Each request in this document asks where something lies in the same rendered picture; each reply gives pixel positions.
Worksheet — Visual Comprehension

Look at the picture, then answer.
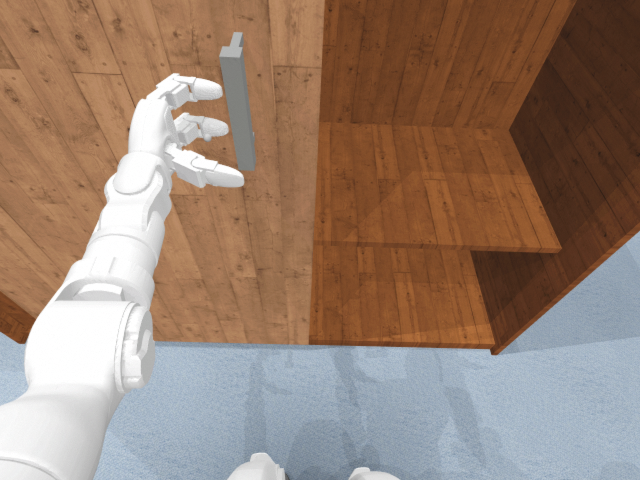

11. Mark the left robot forearm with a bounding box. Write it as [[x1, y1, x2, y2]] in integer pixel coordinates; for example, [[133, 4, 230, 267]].
[[24, 152, 172, 386]]

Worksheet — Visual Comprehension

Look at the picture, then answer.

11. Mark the left robot thigh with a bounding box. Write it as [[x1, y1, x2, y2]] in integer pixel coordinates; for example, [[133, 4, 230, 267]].
[[227, 460, 285, 480]]

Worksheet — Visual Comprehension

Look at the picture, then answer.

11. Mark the left robot hand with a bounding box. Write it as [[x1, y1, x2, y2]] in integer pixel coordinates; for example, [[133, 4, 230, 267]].
[[128, 73, 244, 188]]

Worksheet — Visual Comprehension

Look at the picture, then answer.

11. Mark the left robot shin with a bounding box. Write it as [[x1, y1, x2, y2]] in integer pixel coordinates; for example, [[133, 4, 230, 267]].
[[250, 453, 275, 464]]

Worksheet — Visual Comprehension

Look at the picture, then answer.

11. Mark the robot left upper arm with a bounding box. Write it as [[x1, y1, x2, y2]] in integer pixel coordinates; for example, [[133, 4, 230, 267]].
[[0, 301, 155, 480]]

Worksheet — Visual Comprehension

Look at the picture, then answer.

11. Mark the handle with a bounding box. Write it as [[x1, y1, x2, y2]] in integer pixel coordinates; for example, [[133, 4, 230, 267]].
[[219, 32, 256, 171]]

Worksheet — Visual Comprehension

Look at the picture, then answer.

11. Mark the wardrobe door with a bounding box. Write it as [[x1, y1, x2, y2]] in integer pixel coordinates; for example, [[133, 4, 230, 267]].
[[0, 0, 325, 345], [0, 291, 36, 326]]

